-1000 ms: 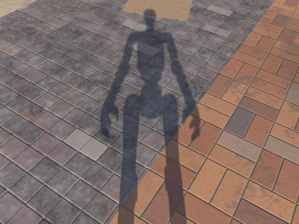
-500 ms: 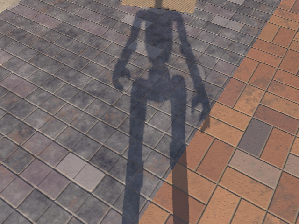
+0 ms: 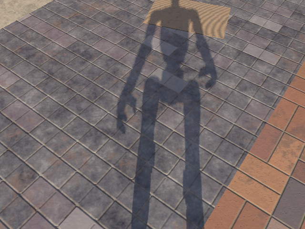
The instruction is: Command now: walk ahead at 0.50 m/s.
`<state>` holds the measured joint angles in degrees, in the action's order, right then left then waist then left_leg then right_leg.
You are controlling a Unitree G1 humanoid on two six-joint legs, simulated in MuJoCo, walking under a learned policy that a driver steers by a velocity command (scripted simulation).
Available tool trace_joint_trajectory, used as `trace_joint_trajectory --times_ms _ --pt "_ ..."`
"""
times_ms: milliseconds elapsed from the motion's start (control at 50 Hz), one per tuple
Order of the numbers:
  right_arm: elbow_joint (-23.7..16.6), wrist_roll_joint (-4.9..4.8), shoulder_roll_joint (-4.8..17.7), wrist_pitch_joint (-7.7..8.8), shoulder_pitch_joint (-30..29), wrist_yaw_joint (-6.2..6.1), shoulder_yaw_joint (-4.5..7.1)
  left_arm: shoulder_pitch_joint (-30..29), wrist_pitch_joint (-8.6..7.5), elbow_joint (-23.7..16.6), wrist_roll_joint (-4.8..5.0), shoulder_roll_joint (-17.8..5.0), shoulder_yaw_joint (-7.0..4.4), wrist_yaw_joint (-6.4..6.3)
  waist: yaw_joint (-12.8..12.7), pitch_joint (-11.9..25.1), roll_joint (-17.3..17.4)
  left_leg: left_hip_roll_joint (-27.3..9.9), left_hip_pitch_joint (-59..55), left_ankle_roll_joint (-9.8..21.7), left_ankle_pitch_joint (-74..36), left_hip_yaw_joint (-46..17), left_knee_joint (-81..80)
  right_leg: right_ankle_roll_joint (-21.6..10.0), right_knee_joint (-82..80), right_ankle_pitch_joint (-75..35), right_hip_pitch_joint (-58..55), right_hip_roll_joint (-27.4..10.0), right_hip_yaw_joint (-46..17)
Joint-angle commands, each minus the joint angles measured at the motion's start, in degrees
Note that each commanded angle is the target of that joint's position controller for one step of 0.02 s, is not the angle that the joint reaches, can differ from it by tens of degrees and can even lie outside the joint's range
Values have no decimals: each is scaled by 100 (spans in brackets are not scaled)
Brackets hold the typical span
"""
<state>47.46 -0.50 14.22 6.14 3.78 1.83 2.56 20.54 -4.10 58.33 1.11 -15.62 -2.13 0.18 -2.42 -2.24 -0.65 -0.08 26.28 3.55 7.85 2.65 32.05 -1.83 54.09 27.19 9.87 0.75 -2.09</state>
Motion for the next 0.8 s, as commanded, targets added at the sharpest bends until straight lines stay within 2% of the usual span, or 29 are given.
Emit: trace_joint_trajectory --times_ms 20,40,60,100,120,160,200,280,340,400,420,440,460,480,500,520,540,560,580,600,640,680,740,800 --pt "58 39 848 2 1238 -45 216 -347 -316 -543 168 -767 -110 9 648 953 561 -1822 -3398 1070 229 -2782 -1650 -178 1959 -400 3165 -494 -284" --pt "27 71 698 13 953 -26 174 -520 -295 -559 74 -714 -141 -24 502 582 345 -1604 -2700 995 -343 -2258 -1825 -140 1568 -734 2959 -674 -214" --pt "33 115 579 33 838 -15 133 -439 -226 -539 24 -637 -165 -33 314 508 442 -1431 -2294 914 -618 -1900 -1992 -124 1305 -974 2593 -831 -249" --pt "119 91 591 58 914 5 139 -301 -88 -500 -7 -363 -138 -35 176 421 461 -1320 -1928 973 -902 -1566 -2263 -44 972 -1141 2317 -877 -178" --pt "172 76 666 71 985 -10 158 -366 -40 -530 -21 -318 -135 -41 146 328 432 -1312 -1828 1014 -1035 -1419 -2364 7 778 -1252 2390 -905 -147" --pt "261 72 817 61 1145 -73 202 -768 -1 -688 -66 -333 -145 -54 196 148 347 -1314 -1844 1055 -1126 -1230 -2525 118 197 -1720 2760 -936 -122" --pt "338 57 844 17 1294 -135 206 -1177 -13 -823 -88 -307 -145 -38 289 44 357 -1216 -1912 968 -1055 -998 -2608 180 -515 -2360 2917 -913 -86" --pt "505 3 915 -23 1630 -202 214 -1966 -72 -1028 -53 -207 -92 32 531 -128 388 -1036 -1941 787 -836 -596 -2675 187 -1778 -3297 2585 -668 157" --pt "690 -30 937 -87 1930 -213 233 -2411 -102 -1194 -13 -235 -71 104 652 -265 391 -1241 -2437 774 -844 -603 -2526 114 -2194 -3225 2679 -589 152" --pt "781 -58 1000 -178 1964 -251 281 -2552 -160 -1330 4 -363 -97 200 557 -261 435 -1514 -3026 677 -1251 -679 -2165 -89 -2468 -2698 2691 -544 111" --pt "789 -66 1017 -207 1955 -258 293 -2456 -180 -1328 1 -439 -130 214 472 -190 466 -1546 -3080 630 -1571 -753 -1974 -148 -2541 -2491 2411 -478 139" --pt "769 -70 1061 -235 1857 -260 303 -2149 -202 -1271 -1 -554 -192 211 260 -14 542 -1502 -3059 573 -2302 -763 -1608 -219 -2621 -2311 1875 -329 248" --pt "733 -64 1017 -267 1740 -259 279 -1425 -216 -1058 -11 -738 -311 183 -131 395 519 -1258 -2865 455 -3012 -628 -806 -336 -2763 -2344 856 -158 389" --pt "624 -4 829 -274 1713 -258 191 -338 -226 -772 -66 -1085 -455 127 -538 1176 324 -921 -2011 276 -2515 -437 544 -584 -2503 -2477 -848 -559 7" --pt "526 29 213 -188 2318 -216 9 444 -180 -624 -152 -1649 -607 80 -443 2084 -874 -22 375 -191 -224 -29 2838 -1355 -2664 -1728 -3250 -2084 -2271" --pt "599 -55 244 -73 2331 -213 -3 500 -161 -612 -111 -1281 -481 90 -490 2463 -1316 264 1167 -195 2601 -842 3883 -1540 -3511 -1120 -3401 -2518 -3765" --pt "485 -233 817 -17 1866 -209 168 85 -177 -653 -81 -925 -369 79 -444 1602 -918 -71 1616 -103 2343 -1087 4315 -1229 -3666 -805 -2664 -2323 -3029" --pt "379 -267 874 -13 1536 -236 190 -407 -193 -755 -76 -716 -303 72 -273 1013 -664 -390 1625 -45 1806 -910 4187 -1017 -3828 -976 -1820 -2153 -2238" --pt "360 -204 817 -48 1374 -277 220 -801 -219 -783 -98 -503 -245 91 -100 603 -422 -598 1396 -53 1358 -849 3872 -893 -4091 -1249 -1048 -1929 -1657" --pt "389 -163 715 -129 1463 -300 261 -1027 -259 -782 -140 -365 -208 97 98 407 -559 -772 1042 -55 1036 -891 3605 -776 -4303 -1524 -532 -1738 -1154" --pt "432 -164 414 -292 1658 -279 246 -1150 -294 -710 -192 -317 -217 99 283 260 -588 -860 673 -75 749 -863 3457 -763 -4584 -1925 -23 -1568 -529" --pt "307 -144 366 -388 1492 -284 265 -1081 -327 -632 -209 -462 -266 51 333 99 -434 -889 926 -128 360 -881 3259 -825 -4726 -2388 62 -1555 -84" --pt "113 -95 372 -390 1092 -246 287 -906 -305 -555 -225 -583 -304 -53 266 -45 -265 -846 1354 -218 -442 -931 2474 -821 -4797 -2797 -179 -1525 403" --pt "-79 -72 277 -347 571 -131 235 -811 -254 -558 -197 -696 -322 -124 119 -157 -175 -778 1268 -224 -1085 -587 1500 -731 -4841 -2995 -352 -1449 882"
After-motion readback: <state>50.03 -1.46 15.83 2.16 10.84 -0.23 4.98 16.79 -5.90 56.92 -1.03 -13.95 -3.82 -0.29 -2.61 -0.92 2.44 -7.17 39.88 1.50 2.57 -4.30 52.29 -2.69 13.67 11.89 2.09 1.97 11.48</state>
